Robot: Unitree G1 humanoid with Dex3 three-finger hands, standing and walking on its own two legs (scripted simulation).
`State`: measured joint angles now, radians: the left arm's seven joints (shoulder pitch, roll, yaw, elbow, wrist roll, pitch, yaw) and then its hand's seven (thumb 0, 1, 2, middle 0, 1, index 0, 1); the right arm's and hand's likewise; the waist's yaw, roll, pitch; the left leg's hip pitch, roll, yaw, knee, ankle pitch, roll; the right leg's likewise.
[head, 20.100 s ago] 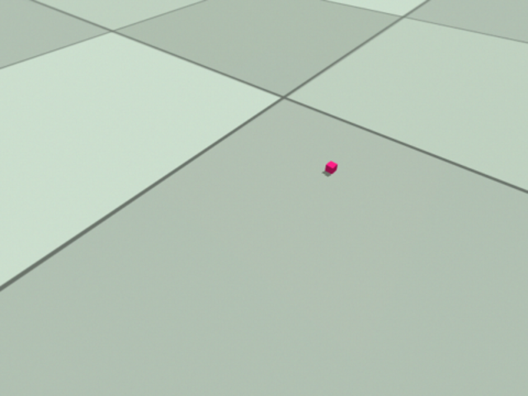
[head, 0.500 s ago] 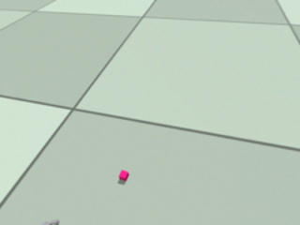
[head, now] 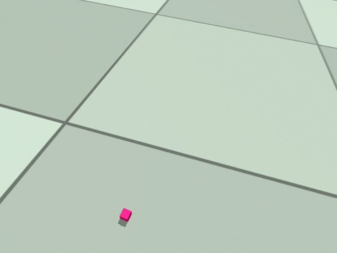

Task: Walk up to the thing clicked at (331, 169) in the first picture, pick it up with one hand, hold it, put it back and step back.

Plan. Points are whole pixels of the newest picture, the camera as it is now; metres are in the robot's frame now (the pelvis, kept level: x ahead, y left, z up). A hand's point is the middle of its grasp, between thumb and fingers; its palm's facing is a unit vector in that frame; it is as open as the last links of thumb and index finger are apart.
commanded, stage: walk up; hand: left
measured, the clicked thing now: (125, 214) +0.45 +0.22 -0.74
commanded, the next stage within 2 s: stand in 1.42 s
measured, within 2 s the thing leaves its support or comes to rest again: neither
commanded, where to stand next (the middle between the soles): +0.07 -0.03 m, yaw +2 degrees
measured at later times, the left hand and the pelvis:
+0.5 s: hand out of the picture +0.15 +0.22 -0.14, palm faces -0.02 -0.94 -0.34, open 7.4 cm; pelvis +0.04 -0.03 +0.01, yaw +0 degrees
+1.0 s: hand out of the picture +0.12 +0.22 -0.14, palm faces +0.01 -0.94 -0.33, open 7.4 cm; pelvis +0.05 -0.03 +0.02, yaw +1 degrees
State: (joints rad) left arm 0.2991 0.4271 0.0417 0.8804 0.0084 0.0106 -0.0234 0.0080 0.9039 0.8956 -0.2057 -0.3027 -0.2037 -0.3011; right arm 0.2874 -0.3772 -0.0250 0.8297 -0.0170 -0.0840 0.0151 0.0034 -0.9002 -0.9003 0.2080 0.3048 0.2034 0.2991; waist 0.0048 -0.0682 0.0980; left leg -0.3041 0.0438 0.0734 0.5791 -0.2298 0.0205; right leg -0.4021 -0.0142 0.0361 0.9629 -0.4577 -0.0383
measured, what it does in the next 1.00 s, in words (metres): steps on the spot: right foot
